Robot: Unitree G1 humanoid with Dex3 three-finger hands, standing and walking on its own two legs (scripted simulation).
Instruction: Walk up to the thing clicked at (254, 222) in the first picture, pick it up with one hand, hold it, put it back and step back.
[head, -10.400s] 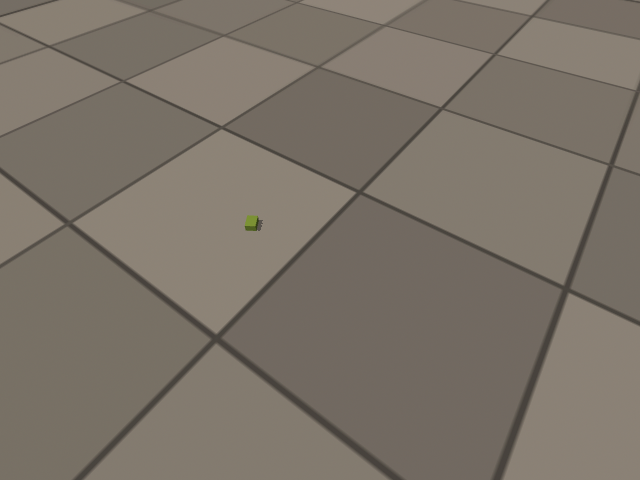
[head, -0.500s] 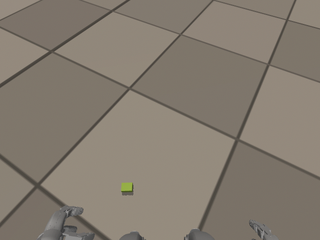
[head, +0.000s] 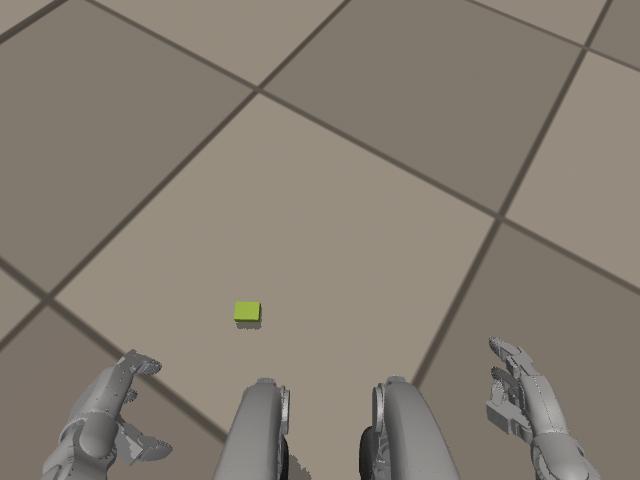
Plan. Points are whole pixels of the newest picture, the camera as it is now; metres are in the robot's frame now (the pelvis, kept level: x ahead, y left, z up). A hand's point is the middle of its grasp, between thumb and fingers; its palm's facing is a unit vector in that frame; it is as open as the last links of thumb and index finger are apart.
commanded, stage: rise first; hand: left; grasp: from above
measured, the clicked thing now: (247, 311) +0.45 +0.20 -0.59
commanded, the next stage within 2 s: approach in 1.90 s
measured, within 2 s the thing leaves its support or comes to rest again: neither
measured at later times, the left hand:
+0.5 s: hand (185, 350) +0.31 +0.28 -0.34, palm faces -0.48 -0.23 -0.85, open 12.6 cm
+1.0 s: hand (202, 330) +0.36 +0.27 -0.42, palm faces -0.49 -0.01 -0.87, open 11.9 cm
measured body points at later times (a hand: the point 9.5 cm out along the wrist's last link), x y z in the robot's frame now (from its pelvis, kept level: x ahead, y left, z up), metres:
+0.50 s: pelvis -0.07 -0.01 -0.20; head +0.14 +0.02 +0.20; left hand +0.33 +0.29 -0.29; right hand +0.04 -0.28 -0.33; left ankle +0.01 +0.11 -0.57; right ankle +0.03 -0.13 -0.57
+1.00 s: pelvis -0.07 +0.01 -0.25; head +0.16 +0.05 +0.14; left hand +0.38 +0.27 -0.37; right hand +0.00 -0.28 -0.36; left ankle +0.01 +0.11 -0.57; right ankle +0.03 -0.13 -0.57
